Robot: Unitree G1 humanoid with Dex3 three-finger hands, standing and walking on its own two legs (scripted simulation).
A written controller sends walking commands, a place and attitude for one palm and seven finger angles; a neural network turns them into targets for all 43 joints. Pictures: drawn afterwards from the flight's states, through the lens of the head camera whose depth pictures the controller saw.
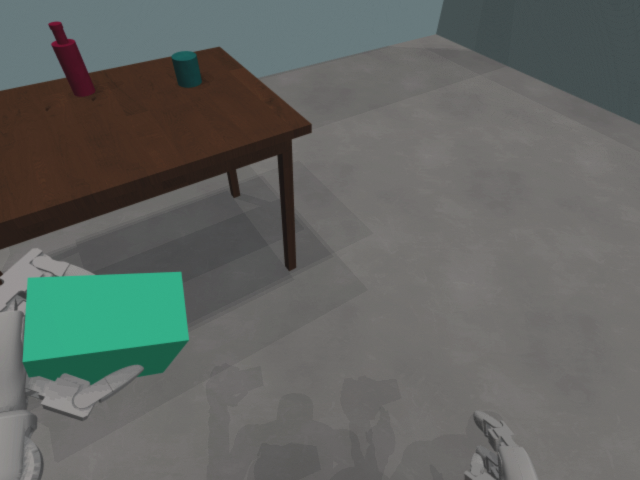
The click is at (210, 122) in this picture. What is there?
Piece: table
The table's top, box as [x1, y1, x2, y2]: [0, 47, 311, 234]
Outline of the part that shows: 311,124 220,47 194,52 197,55 202,82 199,85 190,88 181,87 177,84 171,58 166,57 88,73 95,88 95,91 88,96 75,96 66,78 0,91 0,234 311,132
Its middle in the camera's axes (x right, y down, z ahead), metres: -0.68 -0.30 +1.08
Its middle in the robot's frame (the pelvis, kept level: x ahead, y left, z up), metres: +0.97 +0.73 -0.12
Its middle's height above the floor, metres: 0.66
